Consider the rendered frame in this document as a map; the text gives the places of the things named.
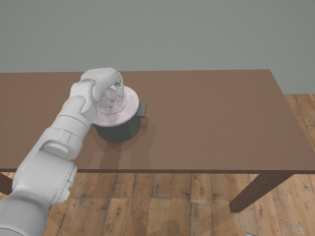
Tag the left robot forearm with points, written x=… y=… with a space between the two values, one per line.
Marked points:
x=66 y=134

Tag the robot left upper arm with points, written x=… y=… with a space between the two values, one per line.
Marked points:
x=47 y=180

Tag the knob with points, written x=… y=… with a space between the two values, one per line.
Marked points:
x=111 y=94

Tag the pot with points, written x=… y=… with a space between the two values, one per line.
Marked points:
x=123 y=132

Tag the table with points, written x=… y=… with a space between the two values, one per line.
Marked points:
x=196 y=122

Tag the robot left hand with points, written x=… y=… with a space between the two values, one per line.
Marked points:
x=109 y=77

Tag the lid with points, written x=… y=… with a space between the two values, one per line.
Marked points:
x=124 y=108

